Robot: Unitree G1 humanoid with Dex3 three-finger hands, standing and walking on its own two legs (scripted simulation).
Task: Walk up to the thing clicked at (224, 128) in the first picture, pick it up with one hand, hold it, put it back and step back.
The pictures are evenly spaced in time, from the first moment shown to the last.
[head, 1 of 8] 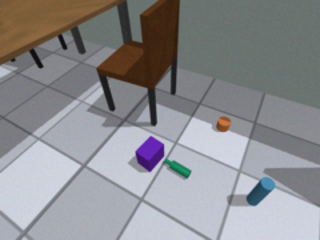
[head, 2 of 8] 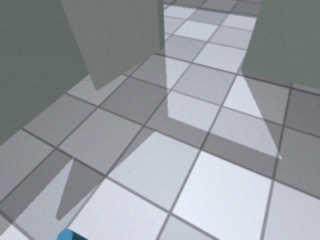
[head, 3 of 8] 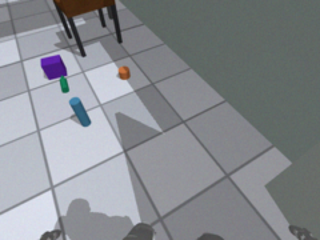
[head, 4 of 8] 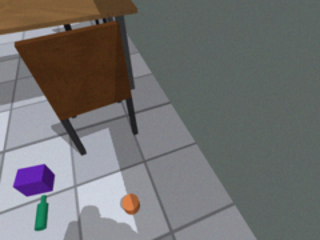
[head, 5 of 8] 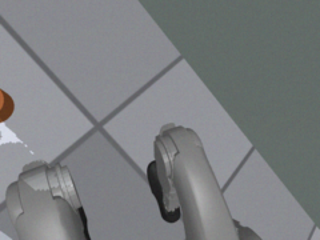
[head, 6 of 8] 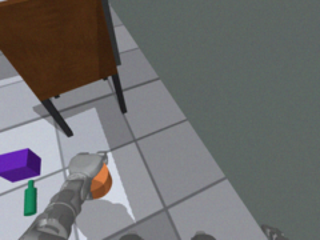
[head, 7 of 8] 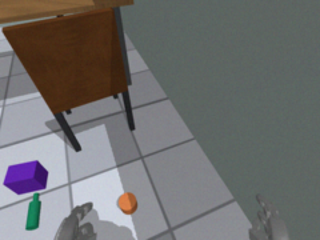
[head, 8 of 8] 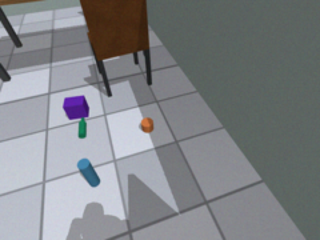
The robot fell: no
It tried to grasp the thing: yes
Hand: left
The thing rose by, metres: 0.65
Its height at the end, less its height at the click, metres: +0.00
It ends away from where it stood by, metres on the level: 0.01
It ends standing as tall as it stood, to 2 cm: yes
